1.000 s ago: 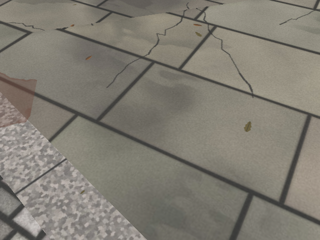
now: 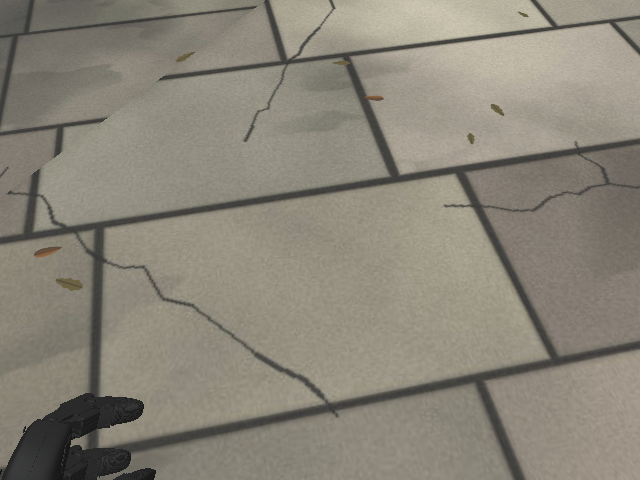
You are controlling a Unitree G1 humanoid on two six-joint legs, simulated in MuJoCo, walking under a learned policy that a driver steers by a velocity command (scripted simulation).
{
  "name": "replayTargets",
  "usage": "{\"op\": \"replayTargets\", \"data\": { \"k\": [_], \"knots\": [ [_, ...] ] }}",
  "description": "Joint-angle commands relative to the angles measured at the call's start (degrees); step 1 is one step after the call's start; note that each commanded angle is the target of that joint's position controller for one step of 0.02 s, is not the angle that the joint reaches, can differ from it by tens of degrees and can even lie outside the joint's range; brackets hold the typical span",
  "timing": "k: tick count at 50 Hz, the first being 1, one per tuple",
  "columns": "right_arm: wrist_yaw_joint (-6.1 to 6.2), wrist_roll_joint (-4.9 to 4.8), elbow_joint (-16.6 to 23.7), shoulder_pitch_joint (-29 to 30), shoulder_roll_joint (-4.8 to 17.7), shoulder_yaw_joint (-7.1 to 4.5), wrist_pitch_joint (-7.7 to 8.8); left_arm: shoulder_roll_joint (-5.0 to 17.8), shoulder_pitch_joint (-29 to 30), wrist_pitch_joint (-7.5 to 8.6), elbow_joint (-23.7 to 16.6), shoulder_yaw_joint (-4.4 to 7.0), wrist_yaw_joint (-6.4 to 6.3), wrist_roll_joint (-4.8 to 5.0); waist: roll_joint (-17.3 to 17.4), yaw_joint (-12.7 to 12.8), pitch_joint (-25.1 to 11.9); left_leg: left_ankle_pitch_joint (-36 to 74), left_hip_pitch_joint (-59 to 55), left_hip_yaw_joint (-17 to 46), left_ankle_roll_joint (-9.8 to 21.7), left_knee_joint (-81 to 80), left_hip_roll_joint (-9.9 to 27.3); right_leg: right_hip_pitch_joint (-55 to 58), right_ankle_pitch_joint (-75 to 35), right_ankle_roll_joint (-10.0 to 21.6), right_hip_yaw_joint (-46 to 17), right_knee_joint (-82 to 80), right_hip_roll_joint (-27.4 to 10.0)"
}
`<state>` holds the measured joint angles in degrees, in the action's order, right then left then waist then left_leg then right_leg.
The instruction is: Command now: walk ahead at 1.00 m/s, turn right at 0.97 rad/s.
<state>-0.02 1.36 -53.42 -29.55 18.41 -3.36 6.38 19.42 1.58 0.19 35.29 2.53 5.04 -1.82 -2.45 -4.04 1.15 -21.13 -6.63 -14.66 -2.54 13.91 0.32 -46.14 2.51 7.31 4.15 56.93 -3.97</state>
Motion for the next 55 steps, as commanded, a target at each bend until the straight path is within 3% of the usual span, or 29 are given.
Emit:
{"op": "replayTargets", "data": {
  "k": [1,3,5,6,7,8,9,10,11,12,14,18,20,22,25,27,28,29,30,31,32,33,36,38,41,45,51,54,55],
  "knots": [
    [0.41,0.15,5.12,6.77,5.64,-0.18,1.45,-0.64,2.91,0.38,-3.67,-1.39,1.07,-0.03,4.39,5.04,6.78,51.26,10.67,-1.78,3.61,-5.85,11.56,12.32,-3.86,2.45,5.63,-10.58,2.98],
    [1.31,0.17,5.32,4.93,9.20,-0.95,0.18,1.22,-1.34,0.64,-2.04,-0.79,0.46,0.10,7.37,7.94,2.42,74.78,4.55,-2.30,2.83,4.03,13.13,18.79,0.36,4.15,7.85,-12.67,7.24],
    [1.85,0.54,6.77,8.04,12.47,-1.88,-1.86,4.91,-18.17,0.98,2.59,1.13,-0.82,0.21,9.17,16.56,-5.97,82.91,7.07,-0.69,4.00,26.66,15.76,36.78,6.02,6.61,5.69,-13.84,10.14],
    [1.59,0.64,7.33,8.92,11.26,-1.56,-2.24,6.44,-28.79,1.37,7.03,2.43,-2.05,-0.58,6.18,19.79,-9.61,69.02,16.73,0.20,4.08,44.02,14.29,52.56,4.53,8.21,-0.05,-21.17,9.93],
    [0.68,0.77,8.60,7.15,5.65,-0.66,-2.05,9.97,-23.98,1.01,7.66,3.86,-3.59,0.13,-8.21,12.98,-7.46,1.54,33.55,0.52,2.42,65.80,2.63,61.59,-3.26,7.90,-13.79,-24.02,0.35],
    [0.96,-1.93,13.41,-0.65,3.24,0.75,-1.82,15.41,-21.27,0.72,3.87,4.41,-3.89,-1.48,-11.25,7.33,-21.00,-10.98,49.01,11.04,1.08,84.32,-0.14,76.69,-24.46,19.79,-42.94,-27.03,-17.75],
    [1.58,-1.70,12.94,6.56,5.87,0.66,-1.18,11.20,-23.86,0.69,3.38,4.14,-4.91,-0.28,2.34,11.45,-21.54,-2.39,50.78,16.01,1.19,82.87,2.01,71.47,-26.95,18.07,-40.62,-32.82,-16.88],
    [1.69,-2.44,12.40,6.51,4.81,1.04,-1.22,9.09,-21.07,1.37,5.16,3.43,-5.59,0.21,4.27,7.73,-12.23,-0.31,49.18,15.39,1.42,78.27,4.08,60.03,-31.04,16.28,-32.80,-34.18,-16.30],
    [1.48,-1.38,11.37,7.40,3.57,1.38,-1.62,5.51,-18.48,2.28,6.13,2.20,-5.59,0.35,8.18,4.69,-5.99,-0.58,45.25,16.23,1.78,71.55,5.64,49.07,-31.67,13.43,-26.97,-35.69,-13.81],
    [1.12,-0.79,9.55,5.76,2.51,1.54,-2.80,3.55,-16.41,3.31,6.01,1.34,-5.63,0.20,9.18,2.65,-3.19,-0.93,39.48,17.94,2.18,67.51,5.77,40.71,-35.15,11.23,-21.26,-37.16,-12.79],
    [0.19,-0.26,7.39,2.49,1.32,1.21,-5.27,1.78,-16.54,4.80,7.85,0.48,-5.15,0.90,6.79,0.18,-1.14,-0.22,31.32,18.58,2.29,58.13,5.71,31.28,-38.45,7.22,-12.98,-40.64,-10.52],
    [-1.05,-1.07,8.50,7.17,-1.31,1.13,-5.54,0.69,-13.01,5.78,8.62,0.01,-5.08,0.93,0.73,-0.33,-1.12,14.45,32.36,12.93,4.12,42.41,3.34,33.30,-43.83,0.84,1.88,-41.80,-2.98],
    [-1.55,-1.28,9.56,11.52,-2.19,1.39,-5.29,-0.42,-12.33,5.54,8.35,-0.35,-5.76,1.58,-1.21,1.51,-1.38,23.21,32.70,9.47,4.66,33.27,1.95,36.72,-40.07,-1.24,6.48,-40.99,-1.49],
    [-2.01,-0.66,10.25,13.66,-2.69,1.50,-5.31,-0.07,-15.07,5.13,8.97,-0.20,-6.70,2.02,-1.55,3.35,-2.16,27.81,32.79,6.61,5.27,26.65,0.21,41.72,-40.69,-2.44,8.86,-37.43,-2.15],
    [-2.43,0.83,9.87,8.47,-0.84,0.53,-5.85,1.68,-15.71,4.03,8.61,0.61,-8.24,1.92,-3.87,1.77,-4.59,21.46,27.32,4.30,7.48,24.98,-3.20,43.90,-48.00,-3.73,9.72,-25.82,-5.65],
    [-1.65,1.06,8.39,-0.68,2.22,-1.09,-5.92,2.64,-11.13,2.94,6.56,1.29,-8.57,1.80,-3.54,-3.17,-6.87,15.79,18.80,6.97,11.38,21.36,-4.22,39.41,-44.39,-4.58,8.94,-9.68,-6.90],
    [-0.80,0.90,7.43,-6.33,4.24,-2.30,-5.40,2.82,-7.73,2.27,5.58,1.48,-7.99,2.31,2.20,-8.45,-7.25,26.35,12.03,12.02,15.03,12.79,-1.93,33.30,-23.10,-5.91,9.72,8.32,-2.16],
    [-0.05,-0.90,7.43,-0.64,7.91,-2.98,-6.23,-2.26,-10.19,1.67,3.94,0.67,-6.93,0.40,15.58,-1.07,-1.14,69.01,8.32,30.43,18.50,16.43,7.63,15.26,30.94,-8.25,8.14,25.37,10.41],
    [-0.08,-1.52,10.83,1.78,13.71,-4.27,-6.22,-3.41,-20.86,1.12,2.36,-0.45,-6.44,-0.05,17.68,3.51,-13.27,73.47,3.90,51.65,29.61,9.08,17.67,11.02,34.12,-9.93,-6.76,33.61,12.02],
    [0.34,-1.52,13.79,7.86,11.89,-4.62,-7.10,-1.17,-23.26,0.85,3.76,-0.73,-6.72,-0.59,10.35,4.67,-14.31,43.94,7.00,54.81,30.71,4.35,19.82,10.42,31.04,-9.51,-11.01,32.84,8.22],
    [0.62,-1.14,14.44,10.67,6.31,-3.07,-8.10,1.94,-17.80,0.70,3.63,0.11,-6.93,-0.56,1.15,4.89,-4.94,25.95,16.41,50.62,27.77,1.46,16.46,9.23,27.88,-9.42,-10.36,27.11,6.18],
    [0.39,-1.00,14.15,12.10,4.06,-2.23,-8.49,2.39,-12.80,0.52,2.24,0.46,-7.10,-0.92,-2.60,5.50,-1.32,16.89,20.47,46.69,23.79,-0.20,12.22,9.06,25.17,-9.47,-10.15,20.06,4.55],
    [-0.05,-0.97,14.01,11.53,5.86,-3.11,-8.08,-0.05,-12.18,-1.94,2.29,-0.33,-7.22,-0.87,0.98,4.68,-3.17,22.86,23.39,38.13,17.11,1.75,5.27,15.51,19.45,-10.31,-8.25,9.73,4.45],
    [-0.16,-0.95,14.15,10.90,7.30,-3.81,-7.95,-0.82,-11.48,-2.49,1.78,-0.62,-7.22,-0.10,2.59,3.79,-5.49,22.95,21.03,38.31,14.09,3.10,3.83,15.46,18.30,-10.77,-8.82,4.78,4.75],
    [0.21,-1.18,14.95,11.07,8.10,-4.47,-9.01,0.05,-8.10,-2.85,0.64,-0.35,-7.26,0.36,6.98,1.74,-5.44,8.74,18.36,42.25,11.05,1.41,2.45,13.00,16.45,-11.32,-10.32,-0.80,5.19],
    [0.08,-0.82,15.82,11.38,8.76,-5.06,-9.70,1.14,-5.76,-2.04,0.38,-0.02,-7.32,0.58,9.47,-0.04,-4.37,-0.04,15.63,47.12,10.70,0.71,1.69,12.06,15.81,-10.75,-11.80,-6.72,6.18],
    [-0.69,-0.05,16.97,14.01,9.80,-5.39,-9.62,2.77,-6.59,-0.13,0.75,0.16,-7.45,1.47,11.48,0.40,-4.36,6.86,16.70,52.68,11.40,3.61,1.34,20.36,18.13,-7.53,-12.62,-17.27,9.32],
    [-1.12,-0.39,17.92,17.85,9.51,-5.11,-9.42,4.16,-11.72,0.45,1.88,0.62,-8.27,1.84,12.09,3.57,-3.97,3.86,24.03,54.51,7.81,3.70,-1.24,33.66,15.40,-6.47,-12.40,-30.91,9.95],
    [-1.04,-0.95,17.96,18.14,8.52,-4.73,-9.14,5.37,-13.38,0.66,2.30,1.01,-8.93,1.70,9.59,4.81,-3.81,-4.87,28.54,52.31,4.91,5.43,-4.41,40.37,12.09,-5.90,-13.29,-39.38,7.22]
  ]
}}
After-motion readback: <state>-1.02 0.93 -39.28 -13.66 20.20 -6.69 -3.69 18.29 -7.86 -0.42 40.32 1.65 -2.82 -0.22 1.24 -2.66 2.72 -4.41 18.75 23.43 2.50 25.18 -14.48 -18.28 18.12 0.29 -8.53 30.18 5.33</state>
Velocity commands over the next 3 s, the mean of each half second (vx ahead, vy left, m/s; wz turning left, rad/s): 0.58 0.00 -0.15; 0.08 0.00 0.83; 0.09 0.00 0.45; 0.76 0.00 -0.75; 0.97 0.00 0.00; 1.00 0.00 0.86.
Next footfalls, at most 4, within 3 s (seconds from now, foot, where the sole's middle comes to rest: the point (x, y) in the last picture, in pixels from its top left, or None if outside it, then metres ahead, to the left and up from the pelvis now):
0.14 right None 0.31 -0.05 -0.76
0.56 left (308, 438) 0.57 0.02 -0.76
1.12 right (379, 411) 0.61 -0.13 -0.76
1.52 left None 0.45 -0.01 -0.76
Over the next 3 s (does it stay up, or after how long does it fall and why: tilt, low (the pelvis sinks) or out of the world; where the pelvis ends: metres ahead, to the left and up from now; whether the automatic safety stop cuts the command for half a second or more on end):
stays up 1.75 0.08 0.01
